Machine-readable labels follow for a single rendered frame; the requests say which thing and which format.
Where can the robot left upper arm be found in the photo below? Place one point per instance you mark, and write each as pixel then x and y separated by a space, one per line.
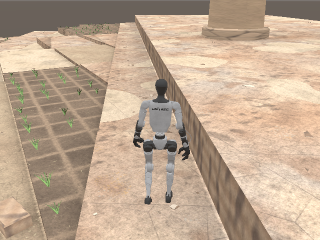
pixel 142 112

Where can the left robot forearm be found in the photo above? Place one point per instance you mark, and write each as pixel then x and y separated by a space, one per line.
pixel 138 131

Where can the robot right thigh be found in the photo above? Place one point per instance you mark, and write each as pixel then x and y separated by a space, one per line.
pixel 171 153

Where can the robot left hand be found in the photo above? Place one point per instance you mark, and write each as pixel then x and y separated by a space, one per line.
pixel 140 140

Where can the right robot forearm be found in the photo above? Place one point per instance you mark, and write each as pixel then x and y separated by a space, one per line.
pixel 183 136

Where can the robot right hand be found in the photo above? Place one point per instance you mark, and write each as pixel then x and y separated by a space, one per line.
pixel 187 152

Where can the robot right upper arm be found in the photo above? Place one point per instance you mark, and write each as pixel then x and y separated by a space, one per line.
pixel 178 115

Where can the humanoid robot head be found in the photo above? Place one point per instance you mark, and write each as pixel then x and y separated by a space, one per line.
pixel 161 86

